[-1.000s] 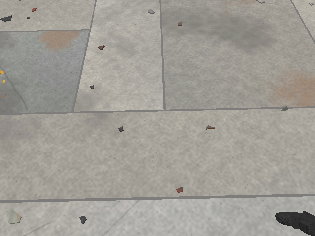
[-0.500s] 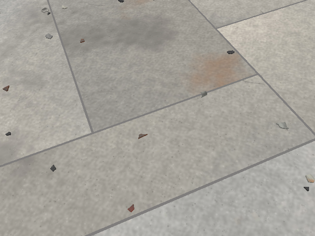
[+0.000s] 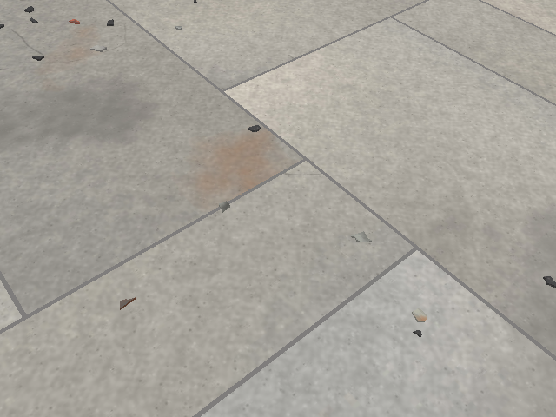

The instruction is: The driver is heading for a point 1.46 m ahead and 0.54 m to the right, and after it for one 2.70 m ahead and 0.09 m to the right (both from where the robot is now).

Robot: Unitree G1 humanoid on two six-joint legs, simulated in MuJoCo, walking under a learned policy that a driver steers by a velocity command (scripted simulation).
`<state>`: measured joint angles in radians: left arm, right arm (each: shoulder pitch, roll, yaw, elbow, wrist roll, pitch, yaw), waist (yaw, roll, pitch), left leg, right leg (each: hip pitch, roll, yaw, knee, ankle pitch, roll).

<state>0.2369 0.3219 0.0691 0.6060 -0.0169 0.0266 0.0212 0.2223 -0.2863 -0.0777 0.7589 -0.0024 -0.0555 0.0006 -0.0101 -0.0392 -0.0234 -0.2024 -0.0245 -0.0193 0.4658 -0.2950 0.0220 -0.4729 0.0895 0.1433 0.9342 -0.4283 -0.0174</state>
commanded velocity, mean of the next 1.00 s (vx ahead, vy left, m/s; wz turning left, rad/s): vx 0.46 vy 0.00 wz -0.56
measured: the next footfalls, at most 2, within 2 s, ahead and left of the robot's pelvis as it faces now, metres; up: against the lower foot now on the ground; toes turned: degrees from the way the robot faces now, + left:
right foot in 0.36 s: +0.27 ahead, -0.21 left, +0.00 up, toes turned -16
left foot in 0.86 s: +0.63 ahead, -0.14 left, +0.00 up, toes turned -34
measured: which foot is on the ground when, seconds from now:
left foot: down 0.00-0.38, up 0.40-0.84, down 0.86-1.00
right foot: up 0.00-0.34, down 0.36-0.88, up 0.90-1.00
